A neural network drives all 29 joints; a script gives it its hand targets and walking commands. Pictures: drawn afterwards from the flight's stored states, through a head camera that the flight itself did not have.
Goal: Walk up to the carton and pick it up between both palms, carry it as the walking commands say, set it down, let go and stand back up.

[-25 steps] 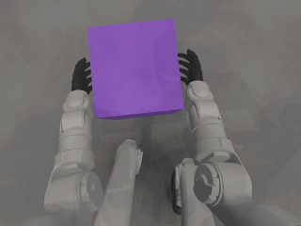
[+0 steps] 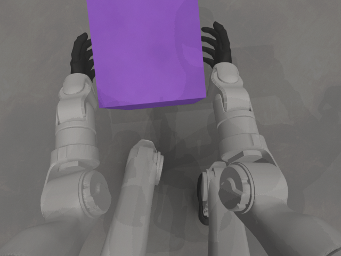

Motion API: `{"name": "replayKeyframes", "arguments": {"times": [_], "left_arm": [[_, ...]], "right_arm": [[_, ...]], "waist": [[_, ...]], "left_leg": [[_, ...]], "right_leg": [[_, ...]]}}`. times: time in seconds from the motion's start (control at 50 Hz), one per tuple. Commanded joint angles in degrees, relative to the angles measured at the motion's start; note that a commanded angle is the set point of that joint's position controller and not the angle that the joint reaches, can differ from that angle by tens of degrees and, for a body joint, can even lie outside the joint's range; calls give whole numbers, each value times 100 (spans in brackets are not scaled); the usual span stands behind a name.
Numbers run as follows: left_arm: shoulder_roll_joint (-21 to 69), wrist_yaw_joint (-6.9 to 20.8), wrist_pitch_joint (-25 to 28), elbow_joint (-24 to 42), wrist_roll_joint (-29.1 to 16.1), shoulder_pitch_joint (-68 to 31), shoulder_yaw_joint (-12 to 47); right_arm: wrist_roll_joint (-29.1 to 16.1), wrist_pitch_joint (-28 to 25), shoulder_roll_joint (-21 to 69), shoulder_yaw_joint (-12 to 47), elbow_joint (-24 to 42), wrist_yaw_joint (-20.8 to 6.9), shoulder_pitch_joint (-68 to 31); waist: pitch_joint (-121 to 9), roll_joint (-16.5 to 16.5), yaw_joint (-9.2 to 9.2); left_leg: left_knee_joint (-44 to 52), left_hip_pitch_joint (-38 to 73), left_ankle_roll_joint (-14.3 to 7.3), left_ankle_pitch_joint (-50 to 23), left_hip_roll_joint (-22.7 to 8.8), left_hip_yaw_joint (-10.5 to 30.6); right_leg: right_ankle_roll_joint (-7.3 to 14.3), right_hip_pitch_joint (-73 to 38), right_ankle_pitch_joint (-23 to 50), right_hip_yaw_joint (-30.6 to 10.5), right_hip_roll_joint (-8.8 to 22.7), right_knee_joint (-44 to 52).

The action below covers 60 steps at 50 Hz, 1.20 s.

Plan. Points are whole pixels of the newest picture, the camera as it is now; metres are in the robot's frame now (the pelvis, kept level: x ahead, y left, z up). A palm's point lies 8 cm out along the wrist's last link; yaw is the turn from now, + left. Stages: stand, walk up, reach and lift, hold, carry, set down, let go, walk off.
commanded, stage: set down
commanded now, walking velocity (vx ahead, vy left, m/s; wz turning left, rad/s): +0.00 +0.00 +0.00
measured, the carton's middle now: (153, 61) +0.49 +0.16 -0.18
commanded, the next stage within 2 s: none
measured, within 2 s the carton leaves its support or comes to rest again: neither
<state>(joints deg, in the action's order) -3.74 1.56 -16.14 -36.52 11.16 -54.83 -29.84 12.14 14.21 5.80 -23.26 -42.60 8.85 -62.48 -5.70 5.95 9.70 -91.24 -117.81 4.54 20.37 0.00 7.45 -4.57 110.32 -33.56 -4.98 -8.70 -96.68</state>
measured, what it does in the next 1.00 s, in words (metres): lowers itself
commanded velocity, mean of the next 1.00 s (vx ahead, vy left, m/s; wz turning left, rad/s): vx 0.00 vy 0.00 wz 0.00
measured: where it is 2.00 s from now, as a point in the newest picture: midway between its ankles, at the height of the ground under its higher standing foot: (172, 191)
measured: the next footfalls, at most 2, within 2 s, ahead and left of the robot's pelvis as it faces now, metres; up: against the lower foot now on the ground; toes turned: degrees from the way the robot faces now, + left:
none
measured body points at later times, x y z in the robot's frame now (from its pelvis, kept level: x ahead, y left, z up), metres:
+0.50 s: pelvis -0.02 +0.00 -0.06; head +0.32 +0.09 +0.22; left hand +0.44 +0.31 -0.21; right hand +0.54 +0.03 -0.20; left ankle +0.13 +0.15 -0.48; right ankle +0.07 -0.14 -0.48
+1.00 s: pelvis -0.03 +0.00 -0.10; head +0.34 +0.10 +0.12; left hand +0.45 +0.31 -0.30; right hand +0.55 +0.03 -0.28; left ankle +0.13 +0.15 -0.48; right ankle +0.07 -0.14 -0.48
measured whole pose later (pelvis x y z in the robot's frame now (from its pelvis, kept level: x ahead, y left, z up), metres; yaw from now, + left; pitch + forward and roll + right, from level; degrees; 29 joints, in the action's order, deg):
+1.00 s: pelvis -0.03 +0.00 -0.10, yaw -2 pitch +33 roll -4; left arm -13.9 -2.2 -17.6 -39.6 4.5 -76.9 -24.3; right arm 0.2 14.0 -6.7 -14.0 -48.8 11.9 -87.3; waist 30.0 5.6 11.9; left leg -113.7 -123.1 5.3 23.2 0.8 9.2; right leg -7.1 114.4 -38.0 -4.0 -12.3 -119.0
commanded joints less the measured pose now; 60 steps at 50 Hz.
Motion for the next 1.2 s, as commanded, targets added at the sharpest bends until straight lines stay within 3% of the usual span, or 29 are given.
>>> {"name": "replayKeyframes", "arguments": {"times": [0.0,0.06,0.08,0.1,0.12,0.18,0.2,0.22,0.38,0.4,0.42,0.44,0.46,0.52,0.54,0.64,0.66,0.68,0.72,0.78,0.84,0.92,0.94,0.96,0.98,1.02,1.06,1.1,1.18], "left_arm": [[4411,1223,91,34,-572,-3877,2704],[4308,1186,81,46,-535,-4174,2709],[4297,1197,136,201,-595,-4306,2791],[4295,1185,132,257,-573,-4355,2795],[4273,1177,122,252,-652,-4449,2872],[4318,1144,143,336,-721,-4639,2938],[4269,1119,135,355,-762,-4667,3014],[4207,1126,150,444,-766,-4732,2992],[3949,1201,55,114,-847,-5148,2896],[3953,1210,42,9,-785,-5100,2850],[3881,1246,64,44,-827,-5339,2797],[3632,1223,90,191,-771,-5346,2694],[3631,1209,77,56,-761,-5398,2683],[3626,1168,126,12,-883,-5464,2729],[3511,1183,151,304,-954,-5855,2753],[3371,1218,184,365,-1098,-6151,2916],[3281,1216,157,220,-1062,-6120,2806],[3274,1231,154,261,-1083,-6223,2876],[3289,1253,152,293,-1195,-6365,2968],[3402,1201,162,670,-1514,-6599,3356],[3196,1113,314,1191,-1563,-6872,3421],[3126,1082,366,1048,-1466,-6964,3348],[3033,1099,345,781,-1396,-6851,3244],[3209,1142,293,450,-1381,-6603,3195],[2992,1182,283,288,-1311,-6578,3040],[3084,1275,147,-446,-1102,-6185,2759],[3027,1354,97,-559,-991,-6165,2556],[2985,1395,134,-466,-943,-6180,2346],[2950,1379,225,-469,-870,-6262,2141]], "right_arm": [[-378,-130,4768,2579,-307,-1083,-3609],[-473,-141,4759,2537,-353,-1157,-3681],[-527,-163,4838,2661,-286,-1176,-3811],[-476,-120,4849,2555,-500,-1192,-3683],[-583,-140,4814,2588,-317,-1203,-3947],[-663,-161,4664,2735,-251,-1190,-4197],[-778,-165,4617,2765,-160,-1187,-4240],[-788,-154,4702,2831,-199,-1204,-4278],[-721,-53,4317,2594,-391,-1220,-4628],[-733,-38,4313,2577,-516,-1211,-4652],[-693,-16,4355,2545,-523,-1220,-4795],[-800,9,4314,2591,-554,-1222,-4734],[-847,5,4306,2578,-536,-1229,-4911],[-960,-25,4188,2688,-392,-1236,-5192],[-988,-16,4191,2679,-491,-1217,-5161],[-1204,-30,4103,2945,-345,-1181,-5563],[-1230,-9,4027,2939,-316,-1161,-5673],[-1191,-2,3988,2897,-334,-1175,-5705],[-1330,-5,3898,3022,-226,-1170,-5889],[-1478,-23,3883,3369,11,-1144,-6094],[-1735,-142,3935,3635,150,-1123,-6127],[-1844,-177,4089,3605,21,-1115,-6180],[-1866,-162,4057,3602,-118,-1122,-6130],[-1776,-146,3978,3432,-369,-1140,-6023],[-1759,-87,4112,3348,-628,-1151,-5930],[-1462,8,3931,2887,-1089,-1211,-5690],[-1302,78,3901,2568,-1345,-1272,-5443],[-1137,82,3871,2336,-1467,-1333,-5247],[-1159,-76,3893,2226,-1318,-1322,-5430]], "waist": [[-5593,-126,547],[-5687,-401,640],[-5778,-284,715],[-5783,-323,606],[-5966,-485,684],[-6294,-384,721],[-6347,-616,670],[-6188,-443,757],[-6268,-200,599],[-6143,-283,732],[-6086,-88,644],[-6241,-176,827],[-6262,-216,806],[-6369,-161,911],[-6424,-60,775],[-7000,-92,906],[-7038,-95,1033],[-7017,-63,911],[-7254,-197,937],[-8004,-206,873],[-7791,-398,1152],[-7255,-228,989],[-7122,-237,1123],[-6761,-209,1018],[-6478,-125,1133],[-5460,-28,907],[-5130,-84,934],[-4732,-6,848],[-4258,41,983]], "left_leg": [[271,4979,-82,-1348,634,-1387],[254,5388,-68,-1418,610,-1335],[112,5263,-91,-1664,634,-1362],[101,5348,-72,-1712,622,-1351],[91,5540,-57,-1649,604,-1355],[-100,5606,-23,-2000,599,-1372],[-158,5730,-30,-2001,577,-1400],[-156,5469,-69,-1975,603,-1366],[-373,4914,-79,-1223,519,-1436],[-484,4810,-75,-1407,529,-1534],[-509,4582,-111,-1280,515,-1466],[-571,4663,-103,-1256,477,-1541],[-613,4667,-120,-1177,464,-1542],[-742,4886,-112,-1453,466,-1560],[-805,4701,-122,-1316,436,-1521],[-1083,4834,-96,-1473,425,-1601],[-1096,5029,-100,-1428,384,-1614],[-1188,4921,-101,-1291,389,-1611],[-1329,5032,-72,-1359,382,-1637],[-1561,5756,23,-2101,382,-1590],[-1666,5763,-35,-2620,379,-1481],[-1803,5346,-123,-2495,378,-1391],[-1778,5311,-122,-2346,362,-1458],[-1742,4924,-125,-2003,361,-1502],[-1701,4796,-177,-1717,353,-1545],[-1589,4049,-181,-988,339,-1562],[-1561,3796,-188,-543,331,-1661],[-1560,3527,-219,-609,361,-1622],[-1562,3417,-281,-1219,404,-1580]], "right_leg": [[179,-1052,546,814,-607,850],[187,-633,489,865,-644,686],[188,-652,638,845,-620,654],[208,-599,637,873,-642,630],[228,-513,571,893,-653,501],[198,-551,731,951,-655,381],[214,-448,666,929,-675,342],[187,-421,665,956,-646,296],[168,-557,363,999,-656,-50],[178,-562,429,948,-623,-25],[165,-555,361,970,-623,-71],[175,-624,317,922,-606,-125],[186,-593,264,938,-607,-169],[155,-483,359,992,-612,-311],[179,-611,369,997,-617,-375],[146,-1065,499,1006,-588,-633],[139,-1015,404,1025,-604,-690],[133,-1055,324,1005,-553,-739],[132,-1268,418,1026,-571,-879],[115,-1659,911,1168,-556,-1165],[88,-1273,1134,1171,-621,-1305],[139,-1012,940,1108,-615,-1340],[112,-1079,867,1129,-629,-1372],[107,-1128,705,1130,-601,-1355],[101,-1043,513,1149,-608,-1344],[87,-742,14,1116,-559,-1255],[98,-700,-170,1080,-538,-1212],[105,-528,-57,1072,-526,-1209],[165,106,283,1069,-592,-1104]]}}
